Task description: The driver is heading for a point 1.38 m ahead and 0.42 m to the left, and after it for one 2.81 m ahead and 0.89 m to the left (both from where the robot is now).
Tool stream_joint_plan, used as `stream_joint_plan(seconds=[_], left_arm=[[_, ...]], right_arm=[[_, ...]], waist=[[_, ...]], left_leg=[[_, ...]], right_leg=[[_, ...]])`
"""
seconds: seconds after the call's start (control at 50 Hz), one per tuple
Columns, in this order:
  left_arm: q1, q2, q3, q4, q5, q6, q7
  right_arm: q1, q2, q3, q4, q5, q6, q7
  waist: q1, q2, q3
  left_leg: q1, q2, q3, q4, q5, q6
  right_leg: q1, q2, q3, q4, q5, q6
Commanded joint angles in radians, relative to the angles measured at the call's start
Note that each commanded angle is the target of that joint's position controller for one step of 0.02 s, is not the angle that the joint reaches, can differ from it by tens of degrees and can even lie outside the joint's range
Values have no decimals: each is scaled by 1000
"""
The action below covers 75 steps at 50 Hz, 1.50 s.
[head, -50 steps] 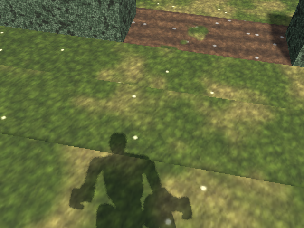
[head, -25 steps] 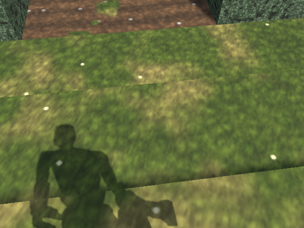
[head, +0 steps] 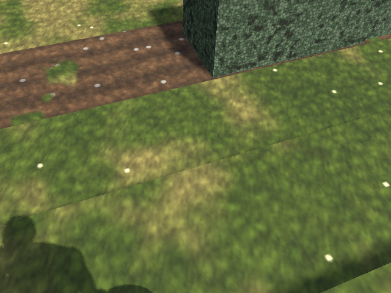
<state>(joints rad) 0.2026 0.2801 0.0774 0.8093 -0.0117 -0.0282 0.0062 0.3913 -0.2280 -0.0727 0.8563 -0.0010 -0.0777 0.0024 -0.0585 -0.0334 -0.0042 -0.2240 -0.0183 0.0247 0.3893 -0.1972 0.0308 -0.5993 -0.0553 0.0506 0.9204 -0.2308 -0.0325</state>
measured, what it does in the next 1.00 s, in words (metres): goes down, turning left: right foot, then left foot 0.15 m lower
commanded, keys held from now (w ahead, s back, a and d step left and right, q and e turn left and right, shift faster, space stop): w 0.12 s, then w+q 0.88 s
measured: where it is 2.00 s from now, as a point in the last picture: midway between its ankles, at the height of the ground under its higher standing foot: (112, 195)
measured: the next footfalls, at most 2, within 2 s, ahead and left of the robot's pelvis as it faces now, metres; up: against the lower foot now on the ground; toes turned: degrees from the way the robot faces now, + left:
right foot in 0.22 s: +0.26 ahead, -0.15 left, +0.00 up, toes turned -1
left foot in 0.86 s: +0.59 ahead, +0.17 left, -0.15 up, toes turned +23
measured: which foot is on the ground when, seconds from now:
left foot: down 0.00-0.22, up 0.24-0.84, down 0.86-1.00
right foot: up 0.00-0.20, down 0.22-0.86, up 0.88-1.00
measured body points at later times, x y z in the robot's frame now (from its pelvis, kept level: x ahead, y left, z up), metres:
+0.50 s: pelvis +0.26 -0.06 +0.00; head +0.27 -0.07 +0.45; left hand +0.26 +0.21 -0.13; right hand +0.39 -0.34 -0.12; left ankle +0.32 +0.13 -0.67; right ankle +0.22 -0.15 -0.74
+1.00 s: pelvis +0.54 +0.07 -0.18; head +0.59 +0.08 +0.27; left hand +0.47 +0.33 -0.30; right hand +0.75 -0.11 -0.31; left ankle +0.55 +0.15 -0.90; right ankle +0.51 -0.14 -0.72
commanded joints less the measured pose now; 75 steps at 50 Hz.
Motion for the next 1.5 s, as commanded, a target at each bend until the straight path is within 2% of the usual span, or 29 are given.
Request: stream_joint_plan(seconds=[0.02, 0.14, 0.2, 0.22, 0.24, 0.26, 0.3, 0.36, 0.44, 0.52, 0.58, 0.78, 0.84, 0.86, 0.88, 0.9, 0.92, 0.96, 0.98, 1.02, 1.08, 1.16, 1.22, 1.24, 1.26, 1.28, 1.32, 1.4, 1.5], left_arm=[[-83, 7, -11, -76, 5, -21, -8], [-215, 22, -14, -127, -3, -48, -29], [-77, 73, 12, -92, -8, -60, -34], [74, 129, 39, -48, -2, -63, -28], [230, 217, 62, -26, 9, -63, -23], [247, 229, 61, -18, 6, -59, -35], [150, 93, 23, -28, 4, -68, -43], [16, 24, 7, -35, 13, -77, -44], [67, 75, 30, 15, 24, -93, -20], [85, 70, 26, 44, 16, -111, 9], [139, 66, 23, 68, 14, -94, 41], [271, 75, 9, 54, -6, -27, 54], [272, 139, 18, 65, -14, -26, 38], [251, 126, 24, 82, -25, -48, 23], [336, 35, 2, 28, 12, -79, 11], [314, 105, -9, -24, -20, -109, -5], [198, 99, -15, -102, -55, -121, -10], [91, 112, -9, -101, -46, -113, 18], [112, 122, -3, -83, -25, -96, 30], [146, 76, 2, -67, 26, -62, 37], [46, 32, -13, -105, 30, -75, 24], [-43, 63, 2, -154, 2, -67, 5], [43, 95, 26, -141, 8, -79, -1], [164, 137, 40, -127, 11, -83, 4], [275, 246, 67, -90, 32, -76, -1], [272, 172, 51, -97, 15, -79, -7], [174, 124, 36, -104, 18, -69, -3], [73, 64, 19, -95, 18, -65, -7], [123, 128, 40, -38, -6, -62, 2]], right_arm=[[-52, -182, -42, -55, 16, -14, -14], [23, -185, -36, 27, 20, 3, -8], [1, -194, -32, 41, 31, 19, -15], [-12, -174, -22, 35, 24, 19, -16], [13, -112, -1, 6, -1, 14, -13], [102, -53, 14, -7, 17, -2, -12], [-3, -202, -35, -9, 49, -6, -15], [-24, -153, -41, -14, 34, 31, -19], [-43, -98, -35, -33, 18, 60, -7], [-156, -107, -50, -69, 36, 40, 13], [-256, -73, -33, -99, 5, 28, 38], [-492, -39, 7, -173, 27, 54, 122], [-138, -143, -50, -42, 17, 59, 81], [-23, -212, -77, -3, 9, 63, 58], [16, -324, -70, 11, -19, 43, 46], [112, -305, -62, -8, 8, 37, 53], [196, -293, -67, 6, 8, 49, 42], [-63, -201, -31, -68, 16, 47, 19], [-181, -197, -27, -112, -8, 28, 19], [-295, -168, -19, -138, -7, 19, 16], [-258, -184, -30, -123, 7, 26, -22], [-137, -158, -30, -91, 25, 47, -25], [-116, -111, -17, -97, 24, 53, -25], [-110, -56, 0, -103, 17, 49, -23], [-4, -6, 13, -141, 53, 35, -16], [-15, -106, -7, -121, 51, 32, -16], [-152, -145, -25, -140, 30, 38, -15], [-147, -101, -24, -139, 27, 49, -6], [-304, -52, 8, -186, 10, 30, 7]], waist=[[19, 119, -8], [-14, 136, 15], [87, 141, 3], [155, 95, -74], [189, -104, -223], [150, -314, -298], [141, -138, -106], [69, -84, -20], [56, 26, -21], [57, -17, 69], [93, 3, 65], [192, 13, 167], [11, -2, -30], [-90, 135, -59], [-18, 345, -202], [-83, 272, -508], [-113, 196, -533], [3, -43, -273], [67, -12, -176], [144, -17, -30], [99, 109, -66], [55, 119, -60], [118, 128, -26], [170, 40, -64], [130, -350, -167], [145, -260, -111], [138, -71, 33], [70, -93, 9], [104, -53, 2]], left_leg=[[55, 243, -217, -224, 36, 163], [67, 234, -133, -180, 159, 153], [46, 227, -151, -47, 244, 121], [-20, 176, -113, 141, 295, 87], [-201, 93, -56, 489, -19, 45], [-477, -12, -95, 745, -369, 23], [-559, 71, -176, 864, -221, 37], [-464, 145, -186, 770, -61, 25], [-485, 148, -181, 714, 62, -1], [-564, 122, -198, 459, 359, 12], [-449, 94, -127, 308, 620, 21], [-456, 84, -12, 79, 564, 43], [104, -8, 92, 50, 542, 101], [402, 58, 3, -23, 734, 201], [828, 227, -200, 388, 1312, 306], [967, 355, -431, 390, 1224, 477], [936, 392, -585, 172, 654, 492], [510, 373, -653, -35, -1, 365], [268, 397, -732, -25, 96, 389], [-143, 267, -501, -54, 293, 338], [-297, 85, -261, -32, 356, 251], [-189, 114, -372, 36, 54, 206], [-198, 76, -424, 156, -176, 143], [-302, 2, -331, 394, -270, 91], [-541, -119, -169, 762, -433, 43], [-673, -47, -189, 905, -403, 30], [-666, 10, -163, 931, -229, 25], [-477, 75, -140, 713, -118, 9], [-415, 94, -68, 345, 79, -10]], right_leg=[[-25, -26, 4, -199, 141, 15], [113, 21, -53, -333, 212, 15], [317, 52, -72, -424, 137, -26], [520, 16, -27, -439, 142, -62], [783, -220, 225, -457, 142, -143], [924, -344, 572, -591, -117, -265], [719, -293, 402, -648, -99, -211], [531, -211, 163, -711, 144, -166], [523, -231, 43, -710, 351, -193], [523, -172, -98, -721, 234, -117], [453, -159, -195, -616, 166, -93], [550, -268, -228, -192, 187, -28], [425, -225, -260, 304, 536, 6], [170, -93, -281, 722, 123, 71], [-283, -14, -158, 1129, -680, 110], [-306, -9, 46, 1129, -626, 127], [-408, -8, 74, 1025, -553, 111], [-424, -72, 63, 680, -185, 60], [-330, -90, 96, 613, -161, 69], [-76, -122, 78, 294, -134, 131], [211, -34, -14, -101, 177, 139], [245, 30, -4, -266, 181, 99], [378, 26, 11, -345, 82, 26], [534, -100, 145, -394, -21, -30], [745, -348, 666, -595, -361, -202], [737, -374, 846, -677, -610, -217], [569, -285, 567, -660, -423, -155], [403, -178, 256, -702, -86, -141], [435, -175, 104, -735, 101, -160]])
Keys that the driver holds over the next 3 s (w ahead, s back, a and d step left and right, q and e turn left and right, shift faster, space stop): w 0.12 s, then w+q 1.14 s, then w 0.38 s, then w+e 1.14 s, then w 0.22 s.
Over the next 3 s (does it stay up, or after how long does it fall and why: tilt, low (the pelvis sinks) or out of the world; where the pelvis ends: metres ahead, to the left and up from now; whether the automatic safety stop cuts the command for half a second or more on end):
stays up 1.47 0.54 -0.30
